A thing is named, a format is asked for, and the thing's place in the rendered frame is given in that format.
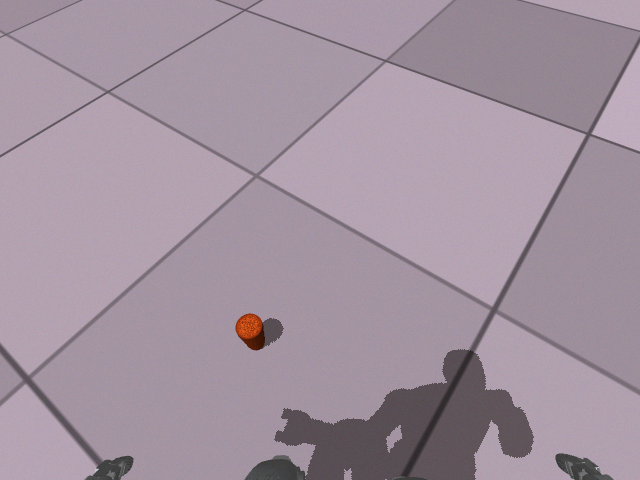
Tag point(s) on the right robot hand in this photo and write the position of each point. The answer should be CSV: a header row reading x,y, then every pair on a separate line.
x,y
580,469

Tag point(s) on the left robot hand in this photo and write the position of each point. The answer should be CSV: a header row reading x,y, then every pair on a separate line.
x,y
112,470

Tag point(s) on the cup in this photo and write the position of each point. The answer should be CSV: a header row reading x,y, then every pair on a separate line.
x,y
249,328

